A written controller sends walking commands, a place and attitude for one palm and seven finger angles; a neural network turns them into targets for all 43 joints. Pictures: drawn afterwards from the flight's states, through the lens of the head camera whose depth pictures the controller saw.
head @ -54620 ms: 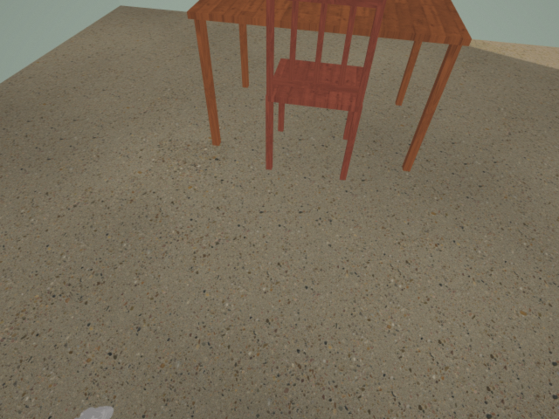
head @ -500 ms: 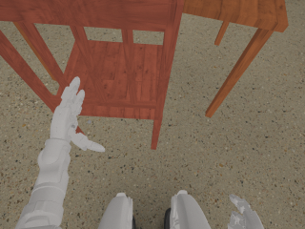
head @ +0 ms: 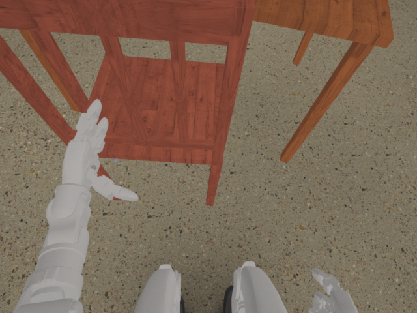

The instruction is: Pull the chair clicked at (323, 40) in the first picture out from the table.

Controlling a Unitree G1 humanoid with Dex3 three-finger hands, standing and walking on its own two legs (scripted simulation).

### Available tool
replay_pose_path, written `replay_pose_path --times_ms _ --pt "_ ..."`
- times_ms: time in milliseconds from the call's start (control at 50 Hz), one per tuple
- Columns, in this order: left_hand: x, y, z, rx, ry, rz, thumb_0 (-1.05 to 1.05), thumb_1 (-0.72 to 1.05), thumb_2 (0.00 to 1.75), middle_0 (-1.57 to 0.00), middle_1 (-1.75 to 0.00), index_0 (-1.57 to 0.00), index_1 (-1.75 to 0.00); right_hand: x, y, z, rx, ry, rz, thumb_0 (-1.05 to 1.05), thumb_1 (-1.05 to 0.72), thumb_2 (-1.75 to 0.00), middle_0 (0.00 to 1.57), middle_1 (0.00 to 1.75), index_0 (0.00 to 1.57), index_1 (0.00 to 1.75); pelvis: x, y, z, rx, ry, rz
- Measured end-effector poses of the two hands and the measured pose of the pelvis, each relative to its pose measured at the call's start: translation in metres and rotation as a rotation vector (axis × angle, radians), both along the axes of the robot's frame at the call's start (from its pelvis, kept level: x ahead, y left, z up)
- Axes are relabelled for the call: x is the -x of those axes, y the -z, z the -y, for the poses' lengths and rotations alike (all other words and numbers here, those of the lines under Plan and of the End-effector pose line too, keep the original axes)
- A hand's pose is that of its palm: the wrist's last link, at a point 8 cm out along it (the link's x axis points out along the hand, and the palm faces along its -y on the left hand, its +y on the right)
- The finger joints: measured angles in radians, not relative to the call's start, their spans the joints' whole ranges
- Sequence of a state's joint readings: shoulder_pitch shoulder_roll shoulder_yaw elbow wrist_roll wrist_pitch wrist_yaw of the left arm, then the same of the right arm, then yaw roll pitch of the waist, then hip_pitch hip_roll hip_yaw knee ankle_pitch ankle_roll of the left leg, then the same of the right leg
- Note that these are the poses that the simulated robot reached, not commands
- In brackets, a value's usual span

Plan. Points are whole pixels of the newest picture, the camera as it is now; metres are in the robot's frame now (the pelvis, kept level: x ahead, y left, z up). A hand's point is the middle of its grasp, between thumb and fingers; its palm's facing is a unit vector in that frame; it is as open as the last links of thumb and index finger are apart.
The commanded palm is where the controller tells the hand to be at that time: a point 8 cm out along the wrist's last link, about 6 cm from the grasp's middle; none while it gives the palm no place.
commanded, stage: aim the fingers beside a spindle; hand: left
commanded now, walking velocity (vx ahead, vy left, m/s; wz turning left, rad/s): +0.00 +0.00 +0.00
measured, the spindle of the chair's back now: (129, 98) +0.53 +0.17 +0.03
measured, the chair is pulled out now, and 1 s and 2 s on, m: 0.21 0.21 0.21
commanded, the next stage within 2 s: push the fingers through the gap in 0.86 s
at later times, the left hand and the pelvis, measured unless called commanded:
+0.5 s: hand (119, 163) +0.38 +0.17 +0.02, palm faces -0.09 -1.00 -0.04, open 16.9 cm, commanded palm +0.37 +0.22 +0.02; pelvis +0.01 +0.01 +0.00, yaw +0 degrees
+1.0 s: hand (126, 165) +0.38 +0.16 +0.01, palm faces -0.07 -1.00 -0.05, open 16.9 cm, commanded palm +0.37 +0.21 +0.02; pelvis +0.00 +0.00 +0.00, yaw +0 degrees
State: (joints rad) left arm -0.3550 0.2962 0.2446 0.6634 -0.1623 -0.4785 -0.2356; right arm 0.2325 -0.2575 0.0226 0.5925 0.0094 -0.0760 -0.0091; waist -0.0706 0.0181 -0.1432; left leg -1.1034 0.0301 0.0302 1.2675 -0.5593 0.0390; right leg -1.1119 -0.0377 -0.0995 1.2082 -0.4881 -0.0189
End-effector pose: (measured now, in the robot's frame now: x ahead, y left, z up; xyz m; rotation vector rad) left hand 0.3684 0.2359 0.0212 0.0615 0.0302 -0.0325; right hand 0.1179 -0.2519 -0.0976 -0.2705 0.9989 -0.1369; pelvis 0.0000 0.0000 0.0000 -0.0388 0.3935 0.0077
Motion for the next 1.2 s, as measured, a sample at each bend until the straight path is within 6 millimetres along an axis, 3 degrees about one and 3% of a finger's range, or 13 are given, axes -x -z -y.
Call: replay_pose_path --times_ms 200,380,480,620,780,920,1000,1080,1200 --pt "0.007 0.004 0.015 0.024 0.055 -0.007 -0.01 -0.49 0.30 -0.07 -0.08 -0.06 -0.08 0.001 -0.001 -0.003 0.003 0.004 -0.010 0.01 -0.91 -0.89 0.21 0.29 0.21 0.30 -0.003 -0.002 -0.005 0.005 0.000 -0.003" --pt "-0.008 0.005 -0.002 -0.001 0.009 -0.002 -0.01 -0.49 0.30 -0.07 -0.08 -0.06 -0.08 0.000 0.001 -0.005 0.007 0.003 -0.016 0.00 -0.91 -0.89 0.21 0.29 0.21 0.30 -0.002 0.001 -0.006 0.009 0.000 -0.011" --pt "0.000 -0.001 0.005 0.017 0.050 -0.007 -0.01 -0.49 0.30 -0.06 -0.08 -0.06 -0.08 0.000 -0.002 -0.008 -0.011 0.012 -0.022 0.01 -0.91 -0.89 0.21 0.29 0.21 0.30 -0.006 -0.004 -0.008 0.008 0.003 -0.009" --pt "0.005 0.011 0.008 0.026 0.023 -0.035 -0.01 -0.49 0.30 -0.07 -0.08 -0.06 -0.08 -0.005 -0.003 -0.008 -0.001 0.001 -0.011 0.01 -0.91 -0.89 0.21 0.29 0.21 0.30 -0.007 -0.003 -0.008 0.006 0.001 -0.008" --pt "0.003 -0.007 0.006 0.000 0.034 0.032 -0.01 -0.49 0.30 -0.07 -0.08 -0.06 -0.08 -0.008 -0.002 -0.007 -0.007 -0.002 0.000 0.00 -0.91 -0.89 0.21 0.29 0.21 0.30 -0.006 -0.003 -0.007 0.008 -0.001 0.000" --pt "0.004 0.012 0.016 0.022 0.043 -0.054 -0.01 -0.49 0.30 -0.07 -0.08 -0.06 -0.08 -0.008 0.000 -0.005 -0.010 -0.002 -0.001 0.00 -0.91 -0.89 0.21 0.29 0.21 0.30 -0.004 -0.001 -0.004 0.002 -0.001 -0.008" --pt "0.005 0.005 0.019 0.008 0.033 -0.003 -0.01 -0.49 0.30 -0.07 -0.08 -0.06 -0.08 -0.006 0.001 -0.003 -0.007 0.003 0.002 0.01 -0.91 -0.89 0.21 0.29 0.21 0.30 -0.004 -0.001 -0.002 0.000 0.002 -0.005" --pt "-0.002 -0.005 0.017 -0.014 0.018 0.042 -0.01 -0.50 0.30 -0.07 -0.08 -0.06 -0.08 -0.003 0.004 -0.001 -0.008 -0.004 -0.010 0.00 -0.91 -0.89 0.21 0.29 0.21 0.30 -0.003 0.001 0.001 -0.002 -0.002 -0.004" --pt "-0.021 0.001 0.018 -0.013 0.025 -0.012 -0.01 -0.50 0.30 -0.07 -0.08 -0.06 -0.08 0.005 0.009 0.005 -0.004 0.011 -0.034 0.00 -0.91 -0.89 0.21 0.29 0.21 0.30 0.001 0.003 0.004 -0.002 -0.004 -0.013"
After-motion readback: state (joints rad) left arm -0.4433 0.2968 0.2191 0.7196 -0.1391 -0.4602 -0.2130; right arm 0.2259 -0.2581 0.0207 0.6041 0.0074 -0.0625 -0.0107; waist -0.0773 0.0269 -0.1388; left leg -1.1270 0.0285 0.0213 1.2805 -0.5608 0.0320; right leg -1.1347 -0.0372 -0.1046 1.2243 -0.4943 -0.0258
